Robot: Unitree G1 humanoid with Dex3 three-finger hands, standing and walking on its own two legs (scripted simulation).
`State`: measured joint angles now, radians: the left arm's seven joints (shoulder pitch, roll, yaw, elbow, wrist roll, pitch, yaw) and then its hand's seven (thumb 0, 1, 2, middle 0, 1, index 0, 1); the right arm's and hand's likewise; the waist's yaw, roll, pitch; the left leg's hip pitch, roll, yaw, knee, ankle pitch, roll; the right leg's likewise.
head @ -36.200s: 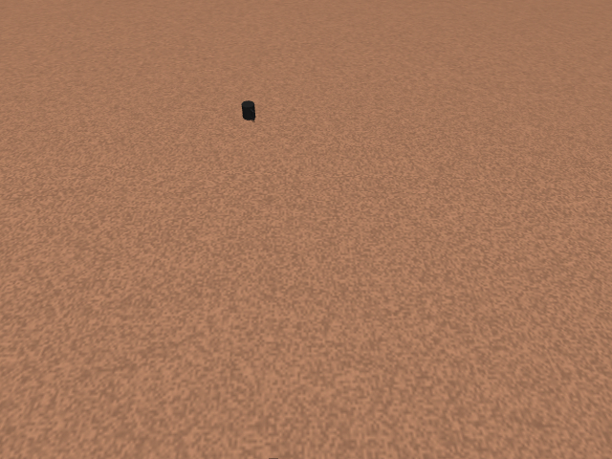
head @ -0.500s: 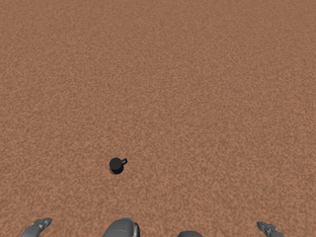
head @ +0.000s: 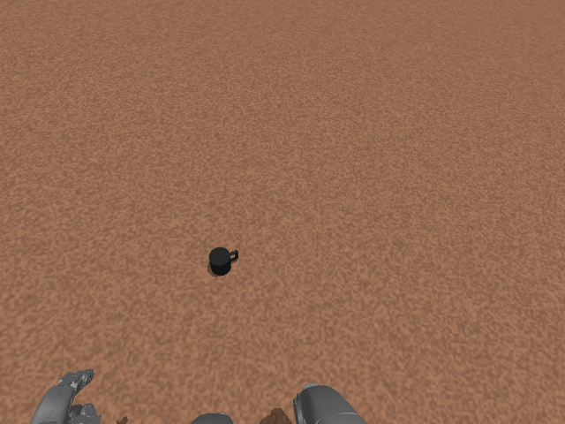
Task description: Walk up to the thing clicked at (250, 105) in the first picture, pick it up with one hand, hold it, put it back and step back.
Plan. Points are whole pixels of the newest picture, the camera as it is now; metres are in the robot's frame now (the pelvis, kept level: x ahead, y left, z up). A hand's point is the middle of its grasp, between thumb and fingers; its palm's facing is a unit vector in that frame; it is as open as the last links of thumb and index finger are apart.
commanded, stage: step back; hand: left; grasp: from above
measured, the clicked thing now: (224, 259) +0.69 +0.17 -0.72
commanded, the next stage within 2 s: stand in 1.98 s
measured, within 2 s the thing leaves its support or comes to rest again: neither
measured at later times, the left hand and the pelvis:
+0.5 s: hand out of the picture -0.08 +0.23 -0.13, palm faces -0.04 -0.90 -0.44, open 7.4 cm; pelvis -0.17 -0.04 +0.00, yaw -2 degrees
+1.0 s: hand out of the picture -0.29 +0.23 -0.16, palm faces -0.03 -0.92 -0.40, open 7.4 cm; pelvis -0.36 -0.05 -0.01, yaw -3 degrees
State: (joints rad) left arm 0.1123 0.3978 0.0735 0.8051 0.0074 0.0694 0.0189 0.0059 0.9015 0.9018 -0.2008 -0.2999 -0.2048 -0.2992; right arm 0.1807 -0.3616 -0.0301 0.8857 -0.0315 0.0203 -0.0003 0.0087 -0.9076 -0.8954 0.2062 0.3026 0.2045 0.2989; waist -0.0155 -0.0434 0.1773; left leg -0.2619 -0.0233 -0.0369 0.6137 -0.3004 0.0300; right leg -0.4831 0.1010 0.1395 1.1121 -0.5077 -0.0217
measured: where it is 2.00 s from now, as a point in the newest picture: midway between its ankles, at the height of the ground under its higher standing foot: outside the picture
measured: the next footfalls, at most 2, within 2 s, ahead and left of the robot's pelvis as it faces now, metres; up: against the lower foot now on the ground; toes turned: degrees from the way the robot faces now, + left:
right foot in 0.28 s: -0.11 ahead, -0.15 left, +0.00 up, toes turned -3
left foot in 0.66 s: -0.23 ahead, +0.09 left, +0.00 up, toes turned +1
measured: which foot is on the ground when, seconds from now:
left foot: down 0.00-0.30, up 0.32-0.64, down 0.66-1.00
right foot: up 0.00-0.26, down 0.28-0.68, up 0.70-0.96, down 0.98-1.00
